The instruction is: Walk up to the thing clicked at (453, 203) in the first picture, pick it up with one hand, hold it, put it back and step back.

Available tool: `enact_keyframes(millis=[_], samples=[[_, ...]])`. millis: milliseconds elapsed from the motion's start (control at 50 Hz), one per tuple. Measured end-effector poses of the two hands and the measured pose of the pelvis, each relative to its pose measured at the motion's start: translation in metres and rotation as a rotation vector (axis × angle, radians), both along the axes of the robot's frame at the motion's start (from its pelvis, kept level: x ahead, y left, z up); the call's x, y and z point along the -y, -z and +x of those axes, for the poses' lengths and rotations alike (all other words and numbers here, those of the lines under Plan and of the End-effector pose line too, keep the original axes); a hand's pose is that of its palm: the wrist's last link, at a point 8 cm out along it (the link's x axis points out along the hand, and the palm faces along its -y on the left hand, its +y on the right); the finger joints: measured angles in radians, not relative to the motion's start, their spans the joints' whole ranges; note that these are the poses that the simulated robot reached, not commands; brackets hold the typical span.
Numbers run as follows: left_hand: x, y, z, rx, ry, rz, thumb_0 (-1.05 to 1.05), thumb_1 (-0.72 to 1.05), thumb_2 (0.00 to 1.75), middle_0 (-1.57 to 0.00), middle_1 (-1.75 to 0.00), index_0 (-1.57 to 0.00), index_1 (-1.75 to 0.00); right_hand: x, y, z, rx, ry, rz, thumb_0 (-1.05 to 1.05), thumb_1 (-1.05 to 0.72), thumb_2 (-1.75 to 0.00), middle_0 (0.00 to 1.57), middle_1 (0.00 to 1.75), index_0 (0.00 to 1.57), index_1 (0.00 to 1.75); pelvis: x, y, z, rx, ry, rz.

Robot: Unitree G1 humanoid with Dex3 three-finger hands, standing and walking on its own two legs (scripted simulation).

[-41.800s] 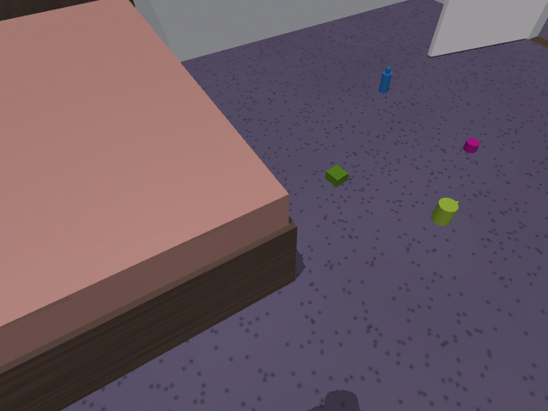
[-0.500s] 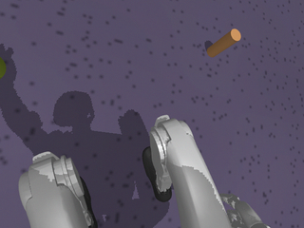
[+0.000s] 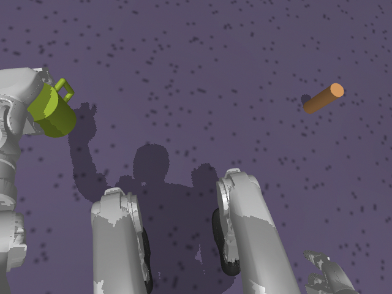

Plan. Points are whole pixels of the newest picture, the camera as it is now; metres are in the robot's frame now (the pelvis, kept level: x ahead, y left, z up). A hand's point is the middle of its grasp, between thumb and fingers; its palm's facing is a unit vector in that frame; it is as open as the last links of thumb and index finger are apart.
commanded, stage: lift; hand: left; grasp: from above
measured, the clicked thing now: (52, 105) +0.51 +0.27 -0.14
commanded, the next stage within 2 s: hold in 1.12 s
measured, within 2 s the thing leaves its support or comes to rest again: neither
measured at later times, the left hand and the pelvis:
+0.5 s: hand out of the picture +0.39 +0.25 +0.11, palm faces -0.45 -0.10 -0.89, open 10.9 cm; pelvis +0.02 -0.01 +0.17, yaw +3 degrees
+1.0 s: hand out of the picture +0.38 +0.23 +0.22, palm faces -0.42 -0.09 -0.90, open 10.9 cm; pelvis +0.05 -0.02 +0.29, yaw +4 degrees
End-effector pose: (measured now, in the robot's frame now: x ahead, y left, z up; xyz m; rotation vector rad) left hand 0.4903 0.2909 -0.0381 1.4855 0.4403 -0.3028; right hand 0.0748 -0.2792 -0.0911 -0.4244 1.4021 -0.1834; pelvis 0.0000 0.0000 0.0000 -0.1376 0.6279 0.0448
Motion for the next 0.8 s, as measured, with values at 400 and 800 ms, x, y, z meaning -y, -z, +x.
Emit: enact_keyframes(millis=[400,800], samples=[[0.028,-0.166,-0.071,0.013,-0.035,-0.010,0.00,-0.05,0.67,-0.61,-0.95,-0.45,-0.80,-0.015,-0.113,0.047,0.211,0.059,0.105,0.00,-0.91,-0.90,0.20,0.30,0.20,0.30,0.009,-0.137,0.013,0.143,-0.013,0.066],[0.053,-0.280,-0.123,0.011,-0.040,0.011,0.00,-0.05,0.67,-0.61,-0.95,-0.45,-0.80,0.004,-0.238,0.060,0.340,0.072,0.089,0.00,-0.91,-0.90,0.20,0.30,0.20,0.30,0.020,-0.258,0.038,0.348,-0.025,0.116]])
